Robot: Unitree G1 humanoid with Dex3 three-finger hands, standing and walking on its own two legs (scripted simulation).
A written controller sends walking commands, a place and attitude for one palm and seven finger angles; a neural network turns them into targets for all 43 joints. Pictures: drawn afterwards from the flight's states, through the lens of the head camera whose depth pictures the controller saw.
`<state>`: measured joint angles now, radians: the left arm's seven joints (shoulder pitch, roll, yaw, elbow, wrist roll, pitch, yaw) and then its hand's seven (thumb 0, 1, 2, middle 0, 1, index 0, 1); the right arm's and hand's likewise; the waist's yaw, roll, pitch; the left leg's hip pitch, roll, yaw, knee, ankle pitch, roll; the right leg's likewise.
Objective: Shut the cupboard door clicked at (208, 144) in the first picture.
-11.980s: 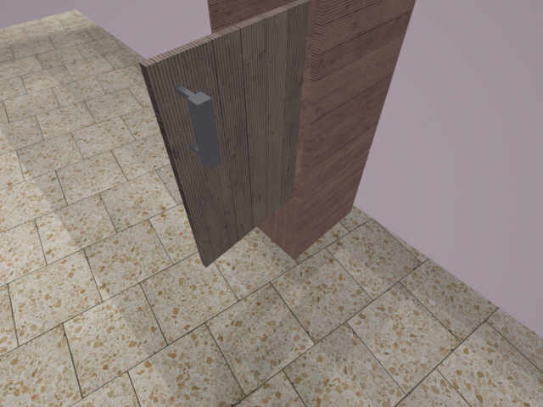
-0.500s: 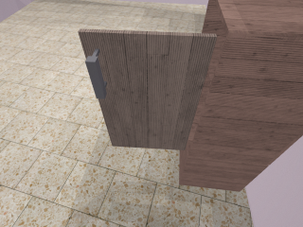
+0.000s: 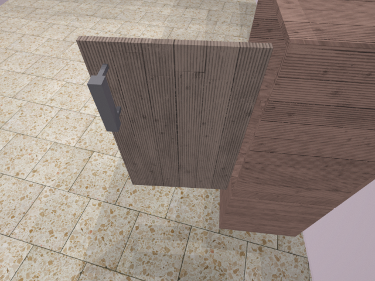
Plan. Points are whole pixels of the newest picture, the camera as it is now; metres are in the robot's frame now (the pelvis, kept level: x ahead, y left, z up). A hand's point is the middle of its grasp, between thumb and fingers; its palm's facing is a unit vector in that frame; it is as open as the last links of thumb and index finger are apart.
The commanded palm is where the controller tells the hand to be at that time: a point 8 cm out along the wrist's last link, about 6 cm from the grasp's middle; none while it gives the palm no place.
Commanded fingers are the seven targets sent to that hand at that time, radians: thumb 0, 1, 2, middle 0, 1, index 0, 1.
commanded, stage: come to a stop and stand still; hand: left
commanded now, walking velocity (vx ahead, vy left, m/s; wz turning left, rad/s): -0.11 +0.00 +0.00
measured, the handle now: (109, 98) +0.45 +0.21 +0.13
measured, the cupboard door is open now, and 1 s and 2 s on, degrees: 93 93 93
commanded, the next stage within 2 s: look again from close up in 0.86 s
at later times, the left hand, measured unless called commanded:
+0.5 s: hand out of the picture -0.03 +0.17 -0.17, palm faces +0.03 -0.98 -0.20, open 7.3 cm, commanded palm none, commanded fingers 0.00 0.90 0.90 -0.20 -0.30 -0.20 -0.30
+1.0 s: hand out of the picture -0.10 +0.15 -0.17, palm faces +0.03 -0.99 -0.16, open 7.4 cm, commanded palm none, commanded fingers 0.00 0.90 0.90 -0.20 -0.30 -0.20 -0.30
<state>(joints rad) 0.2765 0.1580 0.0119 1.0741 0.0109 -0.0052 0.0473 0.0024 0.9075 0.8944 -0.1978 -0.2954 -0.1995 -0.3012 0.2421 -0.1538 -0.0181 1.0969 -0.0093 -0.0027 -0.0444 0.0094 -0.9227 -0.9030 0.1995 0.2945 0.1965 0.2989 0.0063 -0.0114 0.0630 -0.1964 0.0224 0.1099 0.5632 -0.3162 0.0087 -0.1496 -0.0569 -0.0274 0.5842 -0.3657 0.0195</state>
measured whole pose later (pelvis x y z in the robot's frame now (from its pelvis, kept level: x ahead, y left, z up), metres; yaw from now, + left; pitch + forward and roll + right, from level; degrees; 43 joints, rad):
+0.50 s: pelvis -0.05 -0.01 +0.00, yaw +0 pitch -1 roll +1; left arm 0.26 0.18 0.00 1.05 0.01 0.02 0.03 0.00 0.92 0.89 -0.20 -0.30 -0.20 -0.30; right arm 0.21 -0.16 -0.02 1.09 -0.01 0.01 -0.02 0.00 -0.93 -0.90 0.20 0.29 0.20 0.30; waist 0.01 -0.02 0.04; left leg -0.19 0.04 0.11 0.47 -0.26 0.00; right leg -0.14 -0.05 -0.06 0.49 -0.32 0.01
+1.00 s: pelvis -0.06 +0.00 +0.00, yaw +1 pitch +0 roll +0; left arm 0.35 0.12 -0.02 1.13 0.02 -0.01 0.04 0.00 0.91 0.89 -0.20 -0.30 -0.20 -0.30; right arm 0.31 -0.11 0.01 1.14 -0.01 0.00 -0.01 0.00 -0.90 -0.90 0.20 0.29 0.19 0.30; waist 0.01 0.00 0.04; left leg -0.24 0.04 0.09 0.47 -0.22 0.01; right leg -0.15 -0.04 -0.08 0.43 -0.27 0.02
